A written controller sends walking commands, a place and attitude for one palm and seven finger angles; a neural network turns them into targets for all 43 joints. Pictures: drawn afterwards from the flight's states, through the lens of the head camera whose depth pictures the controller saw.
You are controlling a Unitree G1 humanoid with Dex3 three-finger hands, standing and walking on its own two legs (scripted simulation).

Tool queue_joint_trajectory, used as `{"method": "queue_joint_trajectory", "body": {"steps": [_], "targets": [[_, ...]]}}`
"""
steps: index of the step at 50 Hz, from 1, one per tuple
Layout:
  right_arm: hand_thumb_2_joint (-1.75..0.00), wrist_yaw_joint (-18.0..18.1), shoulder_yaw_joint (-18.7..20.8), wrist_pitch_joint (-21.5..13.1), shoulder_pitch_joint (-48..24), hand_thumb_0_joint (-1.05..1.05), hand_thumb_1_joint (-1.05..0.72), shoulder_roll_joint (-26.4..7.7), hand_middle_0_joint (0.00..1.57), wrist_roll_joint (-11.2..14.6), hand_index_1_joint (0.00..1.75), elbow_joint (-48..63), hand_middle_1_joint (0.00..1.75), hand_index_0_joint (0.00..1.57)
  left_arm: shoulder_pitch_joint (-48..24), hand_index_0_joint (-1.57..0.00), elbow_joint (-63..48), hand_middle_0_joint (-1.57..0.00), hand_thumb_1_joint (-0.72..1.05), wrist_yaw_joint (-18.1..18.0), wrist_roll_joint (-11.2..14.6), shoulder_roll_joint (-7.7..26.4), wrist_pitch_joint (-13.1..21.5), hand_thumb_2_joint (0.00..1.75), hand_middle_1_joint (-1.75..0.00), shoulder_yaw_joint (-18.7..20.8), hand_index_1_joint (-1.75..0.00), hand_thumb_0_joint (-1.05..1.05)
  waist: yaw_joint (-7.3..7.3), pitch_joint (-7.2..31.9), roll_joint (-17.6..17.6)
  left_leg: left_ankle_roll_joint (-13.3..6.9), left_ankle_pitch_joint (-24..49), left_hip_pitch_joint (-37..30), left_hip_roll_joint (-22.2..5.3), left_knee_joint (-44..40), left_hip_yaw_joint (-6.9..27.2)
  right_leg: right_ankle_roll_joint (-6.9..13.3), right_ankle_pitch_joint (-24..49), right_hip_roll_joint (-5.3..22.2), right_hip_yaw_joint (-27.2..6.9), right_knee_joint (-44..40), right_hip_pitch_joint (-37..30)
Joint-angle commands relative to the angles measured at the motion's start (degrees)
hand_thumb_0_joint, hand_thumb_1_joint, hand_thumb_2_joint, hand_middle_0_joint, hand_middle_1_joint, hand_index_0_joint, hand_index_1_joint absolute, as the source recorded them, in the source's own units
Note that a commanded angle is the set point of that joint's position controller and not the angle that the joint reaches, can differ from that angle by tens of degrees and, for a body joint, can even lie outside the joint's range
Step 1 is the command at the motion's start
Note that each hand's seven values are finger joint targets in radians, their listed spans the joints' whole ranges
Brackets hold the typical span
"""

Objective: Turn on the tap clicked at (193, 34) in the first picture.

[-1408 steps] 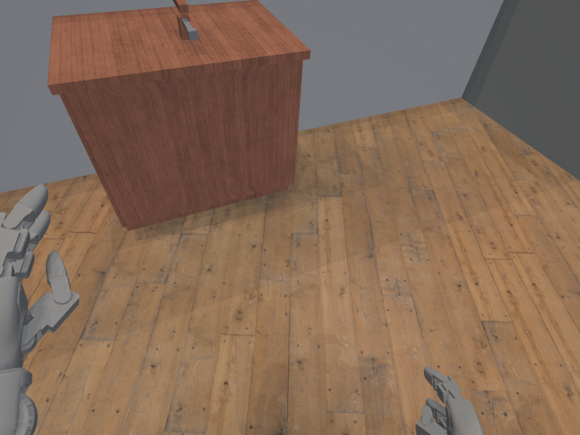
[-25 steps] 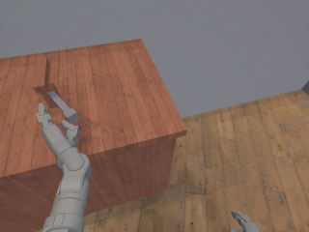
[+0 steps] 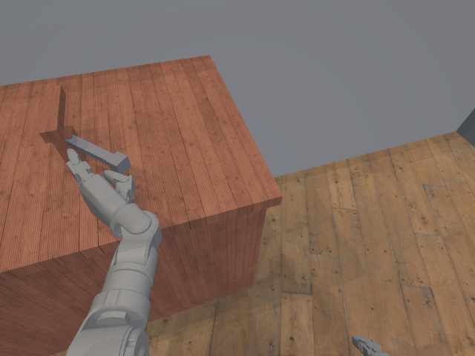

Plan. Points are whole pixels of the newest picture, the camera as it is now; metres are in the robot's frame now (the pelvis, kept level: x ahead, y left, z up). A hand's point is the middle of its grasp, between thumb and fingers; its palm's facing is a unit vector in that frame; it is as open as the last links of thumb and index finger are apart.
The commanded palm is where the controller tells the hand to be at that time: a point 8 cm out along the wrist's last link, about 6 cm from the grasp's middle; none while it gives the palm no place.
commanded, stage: push the lever round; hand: left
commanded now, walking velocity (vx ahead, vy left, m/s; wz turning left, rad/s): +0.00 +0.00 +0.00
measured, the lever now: (119, 163) +0.43 +0.23 +0.07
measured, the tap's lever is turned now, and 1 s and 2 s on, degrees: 43 67 74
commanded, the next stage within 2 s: lift the hand up off the lever in 0.96 s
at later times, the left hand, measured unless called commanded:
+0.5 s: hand (146, 165) +0.44 +0.19 +0.06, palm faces +0.82 -0.56 -0.12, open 7.6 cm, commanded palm +0.38 +0.20 +0.07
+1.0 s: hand (148, 156) +0.46 +0.19 +0.07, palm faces +0.83 -0.54 -0.13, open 7.9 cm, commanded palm +0.41 +0.20 +0.07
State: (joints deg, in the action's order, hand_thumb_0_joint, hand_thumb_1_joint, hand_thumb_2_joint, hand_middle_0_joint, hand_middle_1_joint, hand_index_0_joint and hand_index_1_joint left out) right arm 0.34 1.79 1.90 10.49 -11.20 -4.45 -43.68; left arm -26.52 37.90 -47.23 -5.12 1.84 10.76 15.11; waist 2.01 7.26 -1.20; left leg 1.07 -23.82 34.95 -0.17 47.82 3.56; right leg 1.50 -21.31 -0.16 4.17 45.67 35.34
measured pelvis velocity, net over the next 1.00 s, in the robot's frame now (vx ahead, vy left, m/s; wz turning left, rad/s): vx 0.00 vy -0.01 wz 0.00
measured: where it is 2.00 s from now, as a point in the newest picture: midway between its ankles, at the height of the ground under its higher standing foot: outside the picture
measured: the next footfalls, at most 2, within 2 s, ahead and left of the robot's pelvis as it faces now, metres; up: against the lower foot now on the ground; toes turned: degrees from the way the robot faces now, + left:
none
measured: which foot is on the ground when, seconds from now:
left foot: down 0.00-1.00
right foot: down 0.00-1.00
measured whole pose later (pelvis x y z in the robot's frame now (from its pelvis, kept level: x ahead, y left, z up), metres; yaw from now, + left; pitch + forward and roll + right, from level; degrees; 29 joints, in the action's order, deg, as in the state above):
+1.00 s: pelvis +0.00 -0.01 -0.01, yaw +0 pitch +15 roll -1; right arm -3.0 2.9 1.1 14.5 -11.6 -7.2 -45.7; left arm -42.9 54.6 -54.9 -10.1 4.2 10.9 24.5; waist 5.7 9.1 -1.4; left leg 1.9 -24.2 40.1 -0.8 49.1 4.1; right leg 2.5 -22.0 -0.8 4.8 47.4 40.7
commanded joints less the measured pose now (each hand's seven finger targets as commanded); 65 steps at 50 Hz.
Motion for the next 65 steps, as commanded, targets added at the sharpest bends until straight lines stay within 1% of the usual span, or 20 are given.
{"method": "queue_joint_trajectory", "body": {"steps": [1, 2, 4, 6, 9, 12, 13, 22, 24, 28, 30, 32, 36, 38, 45, 54, 57, 58, 62, 65], "targets": [[-0.90, -0.22, 2.46, -1.97, -1.69, 0.00, -0.90, -7.13, 0.20, -0.45, 0.30, 6.55, 0.30, 0.20, -23.58, -0.15, -10.87, -0.15, 0.90, -1.51, -2.82, 4.80, 3.19, 0.90, -0.15, -2.37, -0.15, 0.00, 0.80, 18.04, 0.47, -0.23, 17.80, -5.92, 0.42, -4.69, -1.74, 0.55, 16.06, 0.69, -0.89, -5.32, -11.17], [-0.90, -0.16, 2.58, -1.84, -1.51, 0.00, -0.90, -7.33, 0.20, -0.63, 0.30, 6.04, 0.30, 0.20, -23.87, -0.15, -10.20, -0.15, 0.90, -2.04, -3.01, 6.28, 3.03, 0.90, -0.15, -0.59, -0.15, 0.00, 0.63, 17.53, -0.05, -0.03, 17.74, -5.99, 0.38, -4.79, -1.47, 0.63, 15.48, 0.53, -0.81, -5.40, -10.85], [-0.90, -0.51, 2.61, -1.89, -1.33, 0.00, -0.90, -7.10, 0.20, -0.68, 0.30, 6.29, 0.30, 0.20, -24.93, -0.15, -9.55, -0.15, 0.90, -2.41, -3.08, 4.39, 2.89, 0.90, -0.15, -2.02, -0.15, 0.00, 0.98, 18.00, 1.57, -0.23, 17.18, -5.47, 0.45, -4.72, -1.58, 0.49, 15.11, 0.59, -0.65, -5.38, -10.87], [-0.90, -0.64, 2.65, -1.93, -1.23, 0.00, -0.90, -7.18, 0.20, -0.81, 0.30, 6.11, 0.30, 0.20, -26.32, -0.15, -8.35, -0.15, 0.90, -3.05, -3.20, 5.27, 2.76, 0.90, -0.15, -0.89, -0.15, 0.00, 1.16, 17.96, 2.38, -0.50, 16.31, -4.68, 0.55, -4.44, -1.87, 0.33, 14.94, 0.64, -0.82, -5.69, -11.02], [-0.90, -0.82, 2.43, -1.80, -0.98, 0.00, -0.90, -7.10, 0.20, -1.05, 0.30, 5.58, 0.30, 0.20, -29.98, -0.15, -6.59, -0.15, 0.90, -3.83, -3.75, 4.85, 2.58, 0.90, -0.15, -0.99, -0.15, 0.00, 1.76, 17.27, 0.80, -0.57, 14.41, -4.08, 0.73, -4.66, -1.86, 0.29, 12.75, 0.76, -0.96, -5.87, -9.74], [-0.90, -0.99, 2.74, -1.68, -0.29, 0.00, -0.90, -7.21, 0.20, -1.42, 0.30, 4.90, 0.30, 0.20, -29.39, -0.15, -4.97, -0.15, 0.90, -4.84, -4.29, 6.56, 2.43, 0.90, -0.15, 1.50, -0.15, 0.00, 1.26, 18.85, 0.66, -0.32, 16.17, -4.19, 0.65, -4.12, -1.63, 0.48, 14.37, 0.53, -0.73, -5.25, -10.10], [-0.90, -1.25, 2.63, -1.69, -0.12, 0.00, -0.90, -7.02, 0.20, -1.43, 0.30, 5.03, 0.30, 0.20, -31.60, -0.15, -5.03, -0.15, 0.90, -4.93, -4.50, 4.72, 2.47, 0.90, -0.15, -0.33, -0.15, 0.00, 2.20, 19.06, 0.16, -0.29, 16.05, -4.60, 0.56, -4.14, -1.73, 0.33, 14.06, 0.71, -0.59, -5.00, -9.22], [-0.90, -2.18, 2.84, -2.04, 1.88, 0.00, -0.90, -7.28, 0.20, -2.41, 0.30, 3.31, 0.30, 0.20, -36.93, -0.15, 1.46, -0.15, 0.90, -7.21, -5.63, 6.19, 1.63, 0.90, -0.15, 3.09, -0.15, 0.00, 2.91, 19.29, 1.12, -0.39, 15.86, -2.91, 0.65, -3.15, -1.49, 0.14, 14.26, 0.56, -0.27, -4.54, -7.64], [-0.90, -2.66, 2.93, -2.23, 2.51, 0.00, -0.90, -7.00, 0.20, -2.59, 0.30, 3.78, 0.30, 0.20, -37.39, -0.15, 0.94, -0.15, 0.90, -7.56, -5.94, 5.24, 1.84, 0.90, -0.15, 2.58, -0.15, 0.00, 2.71, 21.33, 0.64, -0.51, 17.49, -3.56, 0.77, -2.83, -1.91, 0.13, 16.14, 0.55, -0.21, -4.15, -8.52], [-0.90, -2.96, 3.03, -2.07, 3.42, 0.00, -0.90, -7.09, 0.20, -2.67, 0.30, 3.59, 0.30, 0.20, -37.59, -0.15, 2.52, -0.15, 0.90, -7.49, -6.32, 5.93, 1.56, 0.90, -0.15, 3.18, -0.15, 0.00, 3.31, 21.04, 0.65, -0.61, 17.59, -2.83, 0.72, -2.50, -2.10, -0.07, 17.08, 0.60, -0.34, -4.05, -8.27], [-0.90, -2.88, 3.20, -2.15, 3.93, 0.00, -0.90, -7.25, 0.20, -2.65, 0.30, 3.85, 0.30, 0.20, -38.23, -0.15, 1.66, -0.15, 0.90, -7.75, -6.43, 8.04, 2.13, 0.90, -0.15, 4.91, -0.15, 0.00, 3.03, 22.36, 3.00, -0.97, 17.00, -1.82, 0.85, -2.47, -2.29, -0.32, 18.00, 0.75, -0.77, -4.34, -10.30], [-0.90, -2.84, 3.19, -2.18, 3.98, 0.00, -0.90, -7.23, 0.20, -2.72, 0.30, 3.54, 0.30, 0.20, -38.14, -0.15, 1.79, -0.15, 0.90, -7.82, -6.67, 8.27, 2.07, 0.90, -0.15, 5.21, -0.15, 0.00, 3.03, 21.95, 0.49, -0.99, 17.02, -2.26, 0.86, -2.44, -2.49, -0.21, 18.01, 0.70, -0.86, -4.37, -9.74], [-0.90, -2.91, 3.22, -2.23, 4.77, 0.00, -0.90, -7.29, 0.20, -2.64, 0.30, 3.75, 0.30, 0.20, -38.58, -0.15, 2.41, -0.15, 0.90, -7.70, -6.57, 9.41, 2.23, 0.90, -0.15, 6.05, -0.15, 0.00, 3.26, 21.89, 2.90, -1.37, 16.31, -1.03, 0.99, -2.57, -2.81, -0.65, 19.05, 0.88, -1.26, -4.89, -11.16], [-0.90, -2.97, 3.25, -2.20, 5.21, 0.00, -0.90, -7.22, 0.20, -2.64, 0.30, 3.55, 0.30, 0.20, -39.03, -0.15, 1.93, -0.15, 0.90, -7.61, -6.87, 9.12, 2.47, 0.90, -0.15, 5.49, -0.15, 0.00, 3.38, 21.75, 0.85, -1.22, 17.15, -1.89, 0.90, -2.87, -2.72, -0.43, 19.29, 0.81, -1.03, -4.58, -10.80], [-0.90, -2.93, 3.36, -2.27, 5.84, 0.00, -0.90, -7.57, 0.20, -2.60, 0.30, 3.22, 0.30, 0.20, -40.35, -0.15, 4.83, -0.15, 0.90, -7.68, -6.97, 12.03, 2.87, 0.90, -0.15, 7.92, -0.15, 0.00, 3.96, 21.42, 2.33, -1.72, 14.90, -0.08, 1.06, -2.63, -2.99, -0.84, 18.10, 0.88, -1.61, -5.12, -10.80], [-0.90, -3.13, 3.24, -2.25, 7.16, 0.00, -0.90, -8.04, 0.20, -2.86, 0.30, 2.29, 0.30, 0.20, -45.90, -0.15, 10.28, -0.15, 0.90, -7.73, -7.51, 12.65, 3.55, 0.90, -0.15, 7.92, -0.15, 0.00, 5.46, 20.38, 0.63, -1.82, 13.22, 0.25, 1.05, -2.79, -2.67, -0.78, 14.60, 0.46, -1.25, -4.86, -7.29], [-0.90, -3.28, 3.42, -2.08, 7.97, 0.00, -0.90, -8.28, 0.20, -2.96, 0.30, 2.51, 0.30, 0.20, -44.73, -0.15, 9.36, -0.15, 0.90, -7.85, -7.19, 14.91, 3.68, 0.90, -0.15, 10.09, -0.15, 0.00, 4.33, 23.18, -0.78, -1.59, 15.84, -1.01, 1.04, -2.75, -2.66, -0.56, 17.29, 0.23, -1.22, -4.39, -9.09], [-0.90, -3.45, 3.43, -1.97, 8.46, 0.00, -0.90, -8.13, 0.20, -2.95, 0.30, 2.75, 0.30, 0.20, -45.04, -0.15, 8.11, -0.15, 0.90, -7.65, -7.16, 13.79, 3.83, 0.90, -0.15, 8.91, -0.15, 0.00, 4.59, 24.22, -0.16, -1.52, 17.14, -1.67, 0.96, -2.82, -2.65, -0.63, 18.49, 0.21, -1.02, -4.10, -9.72], [-0.90, -3.78, 3.55, -1.76, 8.75, 0.00, -0.90, -8.30, 0.20, -2.86, 0.30, 2.78, 0.30, 0.20, -43.35, -0.15, 7.53, -0.15, 0.90, -7.42, -7.03, 12.83, 2.84, 0.90, -0.15, 8.53, -0.15, 0.00, 4.40, 22.75, -0.99, -1.22, 18.59, -2.67, 0.69, -3.43, -2.38, -0.38, 19.04, -0.09, -0.57, -4.31, -9.49], [-0.90, -3.87, 3.51, -1.89, 8.45, 0.00, -0.90, -8.36, 0.20, -2.71, 0.30, 3.04, 0.30, 0.20, -43.17, -0.15, 7.18, -0.15, 0.90, -7.35, -6.58, 13.10, 2.39, 0.90, -0.15, 8.66, -0.15, 0.00, 4.49, 21.68, 0.75, -1.53, 16.91, -1.71, 0.81, -3.93, -2.69, -0.60, 17.99, -0.13, -0.78, -5.27, -10.39]]}}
